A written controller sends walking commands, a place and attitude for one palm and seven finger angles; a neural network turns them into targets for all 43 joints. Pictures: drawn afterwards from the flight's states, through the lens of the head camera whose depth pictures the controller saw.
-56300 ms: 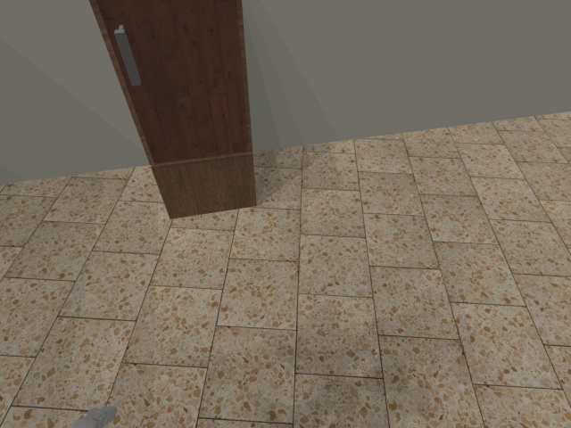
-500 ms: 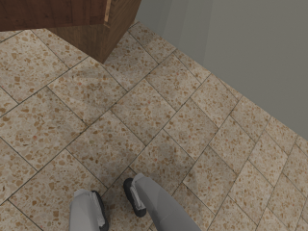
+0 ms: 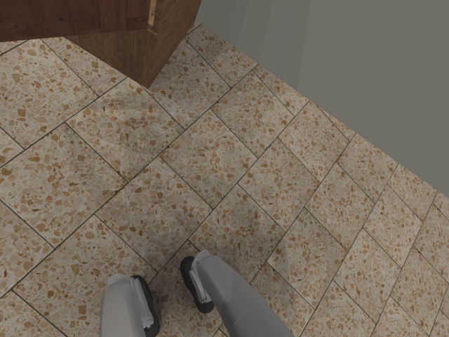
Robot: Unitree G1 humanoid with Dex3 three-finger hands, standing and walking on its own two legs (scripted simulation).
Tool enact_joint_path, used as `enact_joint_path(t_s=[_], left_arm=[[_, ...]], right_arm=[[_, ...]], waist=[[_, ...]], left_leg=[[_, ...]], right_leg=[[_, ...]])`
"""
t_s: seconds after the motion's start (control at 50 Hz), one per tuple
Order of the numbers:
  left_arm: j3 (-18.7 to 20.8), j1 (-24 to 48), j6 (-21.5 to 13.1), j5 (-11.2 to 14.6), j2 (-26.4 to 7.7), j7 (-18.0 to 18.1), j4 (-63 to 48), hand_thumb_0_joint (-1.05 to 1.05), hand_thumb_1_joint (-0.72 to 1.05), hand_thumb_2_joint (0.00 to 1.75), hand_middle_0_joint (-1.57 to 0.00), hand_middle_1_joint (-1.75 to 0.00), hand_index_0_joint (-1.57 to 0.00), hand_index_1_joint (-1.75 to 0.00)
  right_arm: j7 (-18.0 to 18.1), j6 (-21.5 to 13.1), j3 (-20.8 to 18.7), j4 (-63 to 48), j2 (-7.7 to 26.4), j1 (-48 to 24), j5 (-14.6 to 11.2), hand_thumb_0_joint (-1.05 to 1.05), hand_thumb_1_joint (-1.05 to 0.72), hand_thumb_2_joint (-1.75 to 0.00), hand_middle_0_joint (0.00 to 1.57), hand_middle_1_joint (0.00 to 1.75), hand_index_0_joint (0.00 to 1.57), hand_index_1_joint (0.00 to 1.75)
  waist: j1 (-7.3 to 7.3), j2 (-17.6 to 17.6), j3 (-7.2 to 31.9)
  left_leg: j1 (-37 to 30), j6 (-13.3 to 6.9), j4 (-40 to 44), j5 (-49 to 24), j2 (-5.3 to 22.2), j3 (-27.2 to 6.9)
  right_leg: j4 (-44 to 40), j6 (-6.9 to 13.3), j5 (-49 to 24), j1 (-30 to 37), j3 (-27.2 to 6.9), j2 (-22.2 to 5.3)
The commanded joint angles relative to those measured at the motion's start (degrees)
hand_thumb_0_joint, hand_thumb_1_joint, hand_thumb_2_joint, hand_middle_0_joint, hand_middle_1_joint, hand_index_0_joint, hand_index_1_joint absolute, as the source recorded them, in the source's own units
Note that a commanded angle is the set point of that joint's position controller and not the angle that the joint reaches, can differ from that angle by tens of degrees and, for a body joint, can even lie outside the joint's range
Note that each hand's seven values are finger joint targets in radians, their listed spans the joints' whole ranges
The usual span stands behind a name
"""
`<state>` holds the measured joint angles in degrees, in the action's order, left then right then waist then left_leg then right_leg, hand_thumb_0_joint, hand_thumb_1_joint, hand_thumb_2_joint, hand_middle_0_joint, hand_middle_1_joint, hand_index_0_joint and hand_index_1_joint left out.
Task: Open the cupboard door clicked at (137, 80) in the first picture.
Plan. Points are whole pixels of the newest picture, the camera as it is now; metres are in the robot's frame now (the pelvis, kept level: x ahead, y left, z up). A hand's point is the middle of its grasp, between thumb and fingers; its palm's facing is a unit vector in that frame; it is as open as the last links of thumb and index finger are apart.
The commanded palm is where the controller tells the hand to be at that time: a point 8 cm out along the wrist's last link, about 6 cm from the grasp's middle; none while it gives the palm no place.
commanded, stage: slide the fingers in behind the handle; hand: left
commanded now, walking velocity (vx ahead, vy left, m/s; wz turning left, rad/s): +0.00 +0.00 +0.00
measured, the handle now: out of the picture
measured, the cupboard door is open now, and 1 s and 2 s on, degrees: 48 48 48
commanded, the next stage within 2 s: move the hooked fingers beside the handle in 1.44 s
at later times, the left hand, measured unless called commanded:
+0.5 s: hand out of the picture +0.67 +0.23 +0.12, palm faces +0.11 -0.99 +0.01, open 14.0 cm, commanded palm +0.71 +0.18 +0.11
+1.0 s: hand out of the picture +0.67 +0.22 +0.12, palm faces +0.16 -0.99 +0.00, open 14.3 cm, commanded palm +0.71 +0.15 +0.11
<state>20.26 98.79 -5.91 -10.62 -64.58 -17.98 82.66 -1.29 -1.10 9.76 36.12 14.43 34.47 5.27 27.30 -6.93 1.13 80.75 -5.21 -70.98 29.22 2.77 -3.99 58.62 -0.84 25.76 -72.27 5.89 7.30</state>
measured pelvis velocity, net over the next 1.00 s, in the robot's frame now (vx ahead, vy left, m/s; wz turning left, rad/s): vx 0.00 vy -0.02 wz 0.04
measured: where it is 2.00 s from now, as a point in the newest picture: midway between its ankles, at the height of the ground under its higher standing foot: (174, 304)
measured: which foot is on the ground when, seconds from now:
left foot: down 0.00-1.00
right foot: down 0.00-1.00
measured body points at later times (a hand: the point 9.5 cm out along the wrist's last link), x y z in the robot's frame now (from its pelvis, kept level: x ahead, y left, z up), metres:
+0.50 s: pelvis +0.00 -0.01 +0.00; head +0.26 +0.05 +0.37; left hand +0.66 +0.28 +0.12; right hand -0.15 -0.20 -0.02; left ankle +0.00 +0.05 -0.63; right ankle +0.01 -0.14 -0.63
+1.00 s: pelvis +0.00 -0.02 +0.00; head +0.25 +0.05 +0.37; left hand +0.65 +0.27 +0.12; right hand -0.15 -0.22 -0.02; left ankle +0.00 +0.05 -0.63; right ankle +0.01 -0.14 -0.63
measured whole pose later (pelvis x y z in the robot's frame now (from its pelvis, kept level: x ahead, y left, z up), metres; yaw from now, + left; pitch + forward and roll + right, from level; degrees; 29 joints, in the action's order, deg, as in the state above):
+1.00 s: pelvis +0.00 -0.02 +0.00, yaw +2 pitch +38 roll -12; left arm 16.2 100.4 -4.7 -10.9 -55.4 -7.4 81.8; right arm -4.7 -3.1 7.1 37.6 14.1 36.2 7.6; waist 27.0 -5.8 1.5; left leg 80.3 -3.6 -70.5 28.3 2.2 -5.8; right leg 59.1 0.8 25.9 -71.7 7.7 7.0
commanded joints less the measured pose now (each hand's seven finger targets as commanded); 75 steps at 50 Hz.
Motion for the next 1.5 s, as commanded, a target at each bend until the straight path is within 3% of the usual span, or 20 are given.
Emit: enact_joint_path(t_s=[0.0,0.1,0.16,0.28,0.3,0.36,0.54,0.64,0.8,0.84,0.86,0.9,0.96,1.0,1.2,1.28,1.3,1.32,1.38,1.48], left_arm=[[0.46,24.24,-3.38,1.49,-3.74,-0.26,-12.37,0.00,-0.50,0.30,-0.30,-1.20,-0.30,-1.20],[-1.26,25.04,-2.43,0.57,1.00,2.09,-12.59,0.00,-0.50,0.30,-0.30,-1.20,-0.30,-1.20],[0.51,25.70,-2.90,0.44,-1.47,2.98,-12.97,0.00,-0.50,0.30,-0.30,-1.20,-0.30,-1.20],[0.85,26.91,-4.24,-0.54,-1.63,4.53,-14.96,0.00,-0.50,0.30,-0.30,-1.20,-0.30,-1.20],[1.37,25.96,-4.08,-0.80,-2.22,4.74,-13.79,0.00,-0.50,0.30,-0.30,-1.20,-0.30,-1.20],[0.39,25.82,-3.13,-0.81,-0.29,4.90,-11.70,0.00,-0.50,0.30,-0.30,-1.20,-0.30,-1.20],[-0.16,28.73,-3.88,-1.17,0.96,6.10,-13.35,0.00,-0.50,0.30,-0.30,-1.20,-0.30,-1.20],[-2.28,29.28,-3.70,-0.52,5.46,6.42,-13.53,0.00,-0.50,0.30,-0.30,-1.20,-0.30,-1.20],[-3.11,30.46,-4.03,0.05,8.45,7.25,-14.74,0.00,-0.50,0.30,-0.30,-1.20,-0.30,-1.20],[-4.32,30.08,-3.75,0.39,11.42,7.52,-13.75,0.00,-0.50,0.30,-0.30,-1.20,-0.30,-1.20],[-3.91,29.86,-3.69,0.51,10.69,7.69,-13.78,0.00,-0.50,0.30,-0.30,-1.20,-0.30,-1.20],[-4.93,31.25,-4.15,0.73,12.91,7.98,-15.48,0.00,-0.50,0.30,-0.30,-1.20,-0.30,-1.20],[-5.66,30.57,-3.62,0.99,15.29,8.65,-13.62,0.00,-0.50,0.30,-0.30,-1.20,-0.30,-1.20],[-6.73,30.87,-3.80,1.18,17.79,8.95,-13.67,0.00,-0.50,0.30,-0.30,-1.20,-0.30,-1.20],[-7.24,31.53,-4.29,1.34,19.32,9.59,-13.48,0.00,-0.50,0.30,-0.30,-1.20,-0.30,-1.20],[-5.75,31.56,-4.31,1.45,16.45,9.27,-13.81,0.00,-0.50,0.30,-0.30,-1.20,-0.30,-1.20],[-6.63,31.30,-4.04,1.58,17.98,9.11,-13.04,0.00,-0.50,0.30,-0.30,-1.20,-0.30,-1.20],[-5.83,31.01,-4.14,1.54,16.06,9.08,-13.53,0.00,-0.50,0.30,-0.30,-1.20,-0.30,-1.20],[-6.92,30.86,-4.01,1.65,18.52,9.17,-12.98,0.00,-0.50,0.30,-0.30,-1.20,-0.30,-1.20],[-5.99,30.22,-3.75,1.55,16.15,9.03,-11.62,0.00,-0.50,0.30,-0.30,-1.20,-0.30,-1.20]], right_arm=[[0.78,1.14,-5.75,3.84,16.67,20.75,-0.14,0.00,-0.90,-0.90,0.20,0.30,0.20,0.30],[0.01,1.21,-6.29,3.81,16.17,21.19,0.45,0.00,-0.90,-0.90,0.20,0.30,0.20,0.30],[-0.13,1.20,-6.25,3.68,16.29,21.84,0.88,0.00,-0.90,-0.90,0.20,0.30,0.20,0.30],[-1.07,1.22,-6.64,3.25,16.00,22.13,1.43,0.00,-0.90,-0.90,0.20,0.30,0.20,0.30],[-1.05,1.47,-6.61,3.24,16.08,22.31,1.35,0.00,-0.90,-0.90,0.20,0.30,0.20,0.30],[-1.31,1.62,-6.59,3.04,16.06,22.40,1.37,0.00,-0.90,-0.90,0.20,0.30,0.20,0.30],[-1.86,1.23,-6.75,3.21,15.96,23.04,1.75,0.00,-0.90,-0.90,0.20,0.30,0.20,0.30],[-2.22,0.72,-7.16,3.81,15.84,22.80,1.77,0.00,-0.90,-0.90,0.20,0.30,0.20,0.30],[-2.63,-0.09,-7.63,4.68,15.67,22.74,2.02,0.00,-0.90,-0.90,0.20,0.30,0.20,0.30],[-2.70,-0.30,-7.76,5.02,15.54,22.30,2.00,0.00,-0.90,-0.90,0.20,0.30,0.20,0.30],[-2.63,-0.33,-7.71,5.06,15.78,22.41,2.02,0.00,-0.90,-0.90,0.20,0.30,0.20,0.30],[-2.80,-0.70,-8.05,5.36,15.56,22.36,2.16,0.00,-0.90,-0.90,0.20,0.30,0.20,0.30],[-2.84,-0.96,-8.08,5.76,15.59,21.93,2.21,0.00,-0.90,-0.90,0.20,0.30,0.20,0.30],[-2.97,-1.35,-8.37,6.26,15.50,21.69,2.23,0.00,-0.90,-0.90,0.20,0.30,0.20,0.30],[-3.21,-2.15,-8.62,6.81,15.22,21.52,2.36,0.00,-0.90,-0.90,0.20,0.30,0.20,0.30],[-3.11,-2.27,-8.41,6.70,15.27,21.70,2.40,0.00,-0.90,-0.90,0.20,0.30,0.20,0.30],[-3.08,-2.30,-8.35,6.66,15.15,21.27,2.22,0.00,-0.90,-0.90,0.20,0.30,0.20,0.30],[-2.92,-2.18,-8.19,6.72,15.36,21.54,2.29,0.00,-0.90,-0.90,0.20,0.30,0.20,0.30],[-2.98,-2.52,-8.30,6.70,15.08,21.08,2.11,0.00,-0.90,-0.90,0.20,0.30,0.20,0.30],[-2.77,-2.62,-7.88,6.55,15.29,21.08,1.93,0.00,-0.90,-0.90,0.20,0.30,0.20,0.30]], waist=[[2.11,-28.38,34.54],[2.46,-29.74,33.83],[2.59,-27.19,34.56],[2.20,-29.60,36.49],[2.22,-28.37,35.80],[2.80,-25.95,34.21],[3.24,-27.03,35.87],[3.70,-28.07,35.03],[3.65,-29.99,35.82],[4.02,-29.15,34.52],[3.96,-28.25,34.29],[4.01,-30.38,35.29],[4.53,-28.48,33.90],[4.63,-29.31,33.56],[4.44,-28.86,35.48],[4.23,-28.42,36.09],[4.34,-28.02,35.18],[4.16,-27.64,35.56],[4.65,-27.57,34.68],[4.49,-26.42,34.56]], left_leg=[[-51.75,2.97,5.24,-43.60,5.04,-8.84],[-53.95,3.21,4.54,-47.00,5.35,-9.65],[-51.11,2.60,4.20,-44.75,4.84,-8.26],[-52.44,2.80,3.55,-48.45,4.62,-8.68],[-52.07,2.87,3.46,-47.73,4.75,-8.71],[-48.69,1.91,3.91,-43.62,4.17,-7.44],[-49.68,2.05,4.09,-41.51,4.21,-8.18],[-51.10,2.09,4.39,-40.89,4.38,-8.80],[-53.68,2.43,4.40,-42.45,4.35,-9.60],[-53.58,2.39,4.56,-41.00,4.45,-9.68],[-52.82,2.24,4.68,-39.66,4.41,-9.35],[-55.57,2.55,4.81,-42.37,4.77,-10.60],[-54.23,2.41,4.75,-40.32,4.66,-10.32],[-56.09,2.68,5.00,-41.62,5.03,-11.52],[-55.74,2.45,3.96,-43.56,4.39,-10.74],[-53.00,1.96,3.96,-41.79,3.73,-8.94],[-52.41,1.93,3.79,-40.59,3.67,-8.68],[-51.87,1.87,3.84,-40.44,3.75,-8.46],[-51.83,1.74,4.08,-39.82,3.85,-8.65],[-48.54,1.43,3.80,-37.15,3.30,-7.09]], right_leg=[[-3.27,1.20,-18.03,1.16,1.60,-0.11],[-3.33,1.21,-18.90,-0.83,1.63,-0.22],[-3.34,1.41,-19.64,2.11,1.45,-0.03],[-2.80,1.64,-21.50,2.76,0.98,-0.08],[-2.84,1.51,-21.23,2.83,1.25,-0.02],[-3.34,1.66,-20.87,4.27,1.37,0.20],[-2.89,1.69,-19.46,3.10,1.20,0.04],[-3.12,1.67,-18.77,1.34,1.23,-0.07],[-3.05,1.72,-19.00,0.04,1.02,-0.25],[-3.20,1.70,-18.25,-0.92,1.18,-0.27],[-3.42,1.69,-17.95,-0.23,1.10,-0.31],[-3.01,1.58,-18.21,-1.90,0.92,-0.44],[-3.14,1.59,-17.58,-2.31,1.04,-0.55],[-2.88,1.39,-17.14,-4.19,0.93,-0.84],[-2.48,1.60,-18.72,-3.18,0.34,-0.66],[-2.51,1.95,-19.41,-0.27,0.21,-0.37],[-2.73,1.94,-18.99,-0.83,0.32,-0.31],[-2.66,1.95,-19.20,0.36,0.36,-0.42],[-2.68,1.90,-18.56,-0.88,0.35,-0.38],[-2.58,2.20,-18.50,0.90,0.17,-0.27]])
